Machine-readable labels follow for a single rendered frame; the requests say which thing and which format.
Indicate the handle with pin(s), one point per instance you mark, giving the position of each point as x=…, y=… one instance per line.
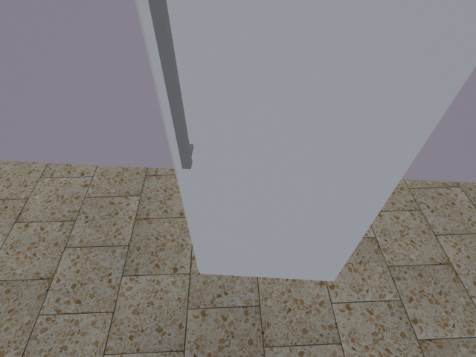
x=163, y=35

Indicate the fridge door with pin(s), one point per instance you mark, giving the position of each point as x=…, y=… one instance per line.
x=304, y=116

